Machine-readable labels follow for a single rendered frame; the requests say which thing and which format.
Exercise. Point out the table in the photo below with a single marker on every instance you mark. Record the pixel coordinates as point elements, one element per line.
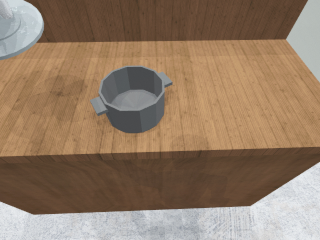
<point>241,118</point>

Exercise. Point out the pot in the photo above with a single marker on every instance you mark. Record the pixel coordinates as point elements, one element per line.
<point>133,98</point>

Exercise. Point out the robot left hand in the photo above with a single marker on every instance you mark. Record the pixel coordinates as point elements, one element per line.
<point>5,10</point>

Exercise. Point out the lid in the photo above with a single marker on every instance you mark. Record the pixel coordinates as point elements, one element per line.
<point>22,31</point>

